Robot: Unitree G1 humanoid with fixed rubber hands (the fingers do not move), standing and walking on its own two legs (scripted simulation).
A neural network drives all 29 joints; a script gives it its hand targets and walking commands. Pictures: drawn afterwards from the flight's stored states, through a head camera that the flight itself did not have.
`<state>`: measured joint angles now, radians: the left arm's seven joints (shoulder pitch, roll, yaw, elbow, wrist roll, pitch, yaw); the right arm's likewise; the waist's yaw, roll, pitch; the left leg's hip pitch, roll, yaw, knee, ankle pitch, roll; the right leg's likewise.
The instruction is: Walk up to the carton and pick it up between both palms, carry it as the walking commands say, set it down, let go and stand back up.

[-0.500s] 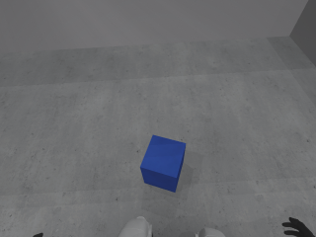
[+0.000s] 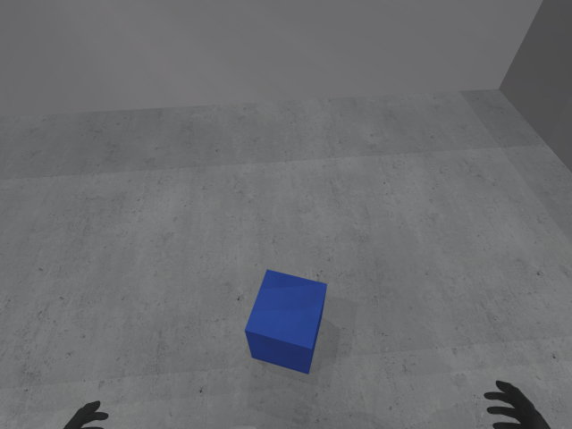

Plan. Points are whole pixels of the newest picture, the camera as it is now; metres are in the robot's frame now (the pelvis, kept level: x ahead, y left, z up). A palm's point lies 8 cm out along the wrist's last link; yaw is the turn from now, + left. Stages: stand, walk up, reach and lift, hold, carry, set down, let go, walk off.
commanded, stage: walk up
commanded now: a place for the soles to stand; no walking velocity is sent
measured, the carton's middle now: (288, 322) +0.51 +0.04 -0.64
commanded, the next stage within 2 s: none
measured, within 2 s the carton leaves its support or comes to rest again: neither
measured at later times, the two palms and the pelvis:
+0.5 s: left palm out of the picture +0.08 +0.37 -0.08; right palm out of the picture +0.14 -0.31 -0.08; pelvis +0.01 +0.02 +0.00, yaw -3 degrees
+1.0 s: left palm (2, 376) +0.20 +0.46 -0.09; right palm out of the picture +0.09 -0.19 -0.13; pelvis +0.07 +0.14 -0.02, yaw -10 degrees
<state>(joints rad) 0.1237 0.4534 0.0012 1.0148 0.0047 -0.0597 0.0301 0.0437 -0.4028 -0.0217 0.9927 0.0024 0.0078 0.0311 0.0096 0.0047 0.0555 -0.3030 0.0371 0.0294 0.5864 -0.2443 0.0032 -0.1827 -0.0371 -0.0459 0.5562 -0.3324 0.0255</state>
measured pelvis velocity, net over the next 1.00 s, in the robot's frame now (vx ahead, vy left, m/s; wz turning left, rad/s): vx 0.07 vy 0.14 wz -0.18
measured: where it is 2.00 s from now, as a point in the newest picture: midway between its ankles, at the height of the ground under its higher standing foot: outside the picture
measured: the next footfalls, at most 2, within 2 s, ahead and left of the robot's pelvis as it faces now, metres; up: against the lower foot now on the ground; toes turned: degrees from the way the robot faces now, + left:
left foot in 0.64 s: +0.16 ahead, +0.26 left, +0.00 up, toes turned -14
right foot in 0.88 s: +0.12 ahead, +0.01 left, +0.00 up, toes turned -7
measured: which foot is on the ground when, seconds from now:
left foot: down 0.00-0.38, up 0.40-0.62, down 0.64-1.00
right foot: down 0.00-0.64, up 0.66-0.86, down 0.88-1.00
